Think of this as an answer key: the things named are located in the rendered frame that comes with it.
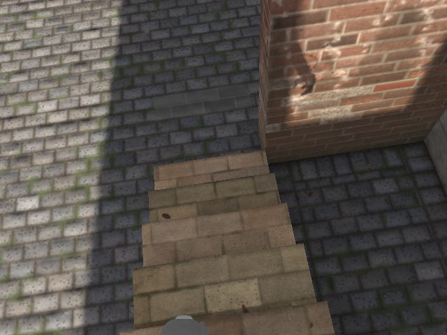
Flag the stairs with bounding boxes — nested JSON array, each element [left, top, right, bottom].
[[119, 150, 335, 335]]

